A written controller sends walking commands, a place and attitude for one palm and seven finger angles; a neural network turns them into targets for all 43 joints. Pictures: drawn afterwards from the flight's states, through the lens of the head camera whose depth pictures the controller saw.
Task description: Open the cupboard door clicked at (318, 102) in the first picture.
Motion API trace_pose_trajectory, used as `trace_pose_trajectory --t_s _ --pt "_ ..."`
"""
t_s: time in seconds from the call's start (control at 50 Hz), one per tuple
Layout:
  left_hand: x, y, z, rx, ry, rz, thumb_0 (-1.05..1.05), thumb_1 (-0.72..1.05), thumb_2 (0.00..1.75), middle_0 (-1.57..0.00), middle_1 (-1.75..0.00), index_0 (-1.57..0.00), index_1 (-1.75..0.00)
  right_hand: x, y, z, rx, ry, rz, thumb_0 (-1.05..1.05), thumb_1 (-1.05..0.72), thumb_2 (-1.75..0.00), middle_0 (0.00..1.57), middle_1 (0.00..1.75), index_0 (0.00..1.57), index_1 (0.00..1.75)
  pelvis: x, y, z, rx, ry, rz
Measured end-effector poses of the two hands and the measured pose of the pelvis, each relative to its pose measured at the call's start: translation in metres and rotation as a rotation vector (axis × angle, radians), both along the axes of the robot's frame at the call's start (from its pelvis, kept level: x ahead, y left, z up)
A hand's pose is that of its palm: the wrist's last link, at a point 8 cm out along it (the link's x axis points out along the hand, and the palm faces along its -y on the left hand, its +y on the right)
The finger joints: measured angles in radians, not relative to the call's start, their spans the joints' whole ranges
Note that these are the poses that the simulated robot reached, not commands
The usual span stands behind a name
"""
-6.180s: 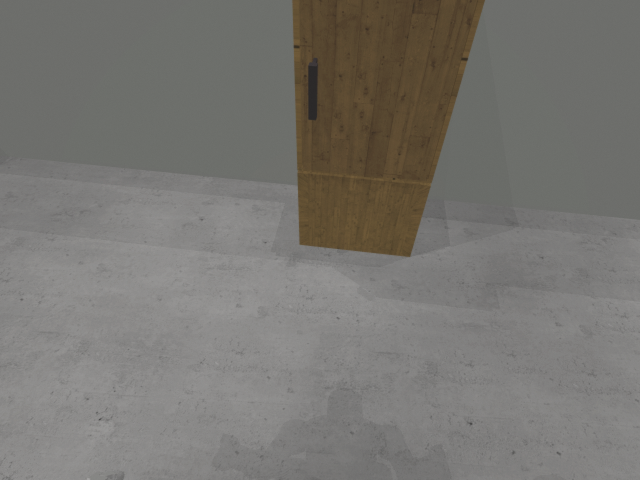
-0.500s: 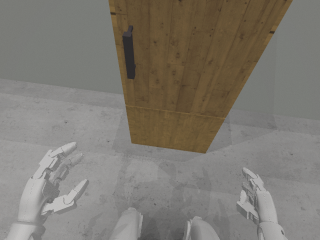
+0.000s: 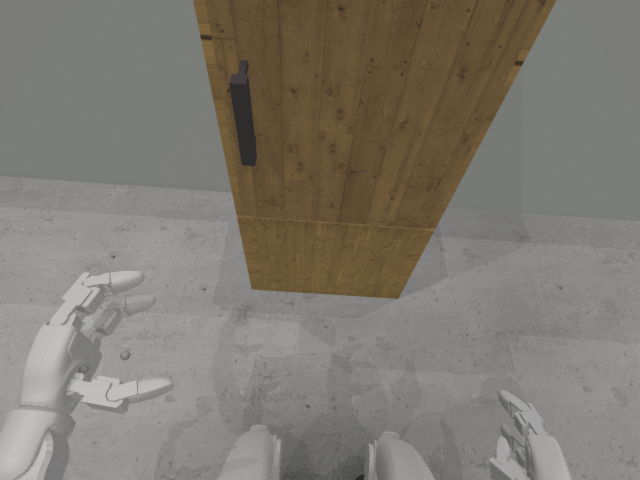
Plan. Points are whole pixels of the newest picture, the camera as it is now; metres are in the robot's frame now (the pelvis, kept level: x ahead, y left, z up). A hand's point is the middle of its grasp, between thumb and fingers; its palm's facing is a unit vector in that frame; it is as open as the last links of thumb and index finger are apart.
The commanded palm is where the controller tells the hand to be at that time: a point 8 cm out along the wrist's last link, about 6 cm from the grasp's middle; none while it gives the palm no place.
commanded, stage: raise the hand with hooked fingers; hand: left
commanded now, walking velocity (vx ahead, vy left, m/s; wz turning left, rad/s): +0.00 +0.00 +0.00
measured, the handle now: (246, 115) +0.63 +0.16 +0.05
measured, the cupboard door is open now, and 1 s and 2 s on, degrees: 0 0 0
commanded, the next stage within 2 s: move the hooked fingers beside the handle in 1.06 s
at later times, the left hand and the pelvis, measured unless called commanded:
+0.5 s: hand (100, 303) +0.29 +0.26 +0.06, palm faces +0.02 -1.00 -0.07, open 13.9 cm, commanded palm +0.27 +0.31 +0.06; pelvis +0.01 +0.00 +0.01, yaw +0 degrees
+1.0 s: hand (113, 291) +0.31 +0.25 +0.06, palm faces +0.01 -1.00 -0.06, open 14.0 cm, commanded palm +0.28 +0.30 +0.06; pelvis +0.02 -0.01 +0.01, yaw +0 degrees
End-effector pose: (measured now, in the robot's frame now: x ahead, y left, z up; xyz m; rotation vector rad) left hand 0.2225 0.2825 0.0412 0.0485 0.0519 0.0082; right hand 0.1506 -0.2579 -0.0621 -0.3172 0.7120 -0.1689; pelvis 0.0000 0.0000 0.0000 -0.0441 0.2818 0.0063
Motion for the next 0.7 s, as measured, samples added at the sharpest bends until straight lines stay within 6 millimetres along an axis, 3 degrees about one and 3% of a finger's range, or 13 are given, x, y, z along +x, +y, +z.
trace_pose_trajectory --t_s 0.16,0.28,0.42,0.7 --pt "0.011 0.013 0.011 0.010 -0.021 0.013 0.00 -0.30 0.39 -0.29 -1.07 -0.29 -1.08 0.027 0.017 0.011 0.022 -0.052 0.055 0.02 -0.90 -0.90 0.20 0.30 0.20 0.30 0.006 0.002 0.005 -0.008 -0.002 0.006" --pt "0.022 0.022 0.014 0.015 -0.005 0.012 0.00 -0.42 0.34 -0.30 -1.15 -0.30 -1.15 0.035 0.027 0.009 0.050 -0.044 0.084 0.02 -0.90 -0.90 0.20 0.30 0.20 0.30 0.010 0.001 0.007 -0.010 0.000 0.009" --pt "0.037 0.031 0.020 0.019 -0.012 0.013 -0.01 -0.48 0.31 -0.30 -1.18 -0.30 -1.19 0.028 0.024 0.002 0.059 0.002 0.074 0.02 -0.90 -0.90 0.21 0.30 0.21 0.30 0.013 -0.002 0.008 -0.007 0.005 0.006" --pt "0.065 0.033 0.023 0.004 -0.001 -0.006 -0.01 -0.50 0.30 -0.30 -1.20 -0.30 -1.20 0.001 -0.007 0.000 0.024 0.081 -0.006 0.02 -0.90 -0.90 0.20 0.30 0.20 0.30 0.016 -0.009 0.012 0.004 0.015 -0.009"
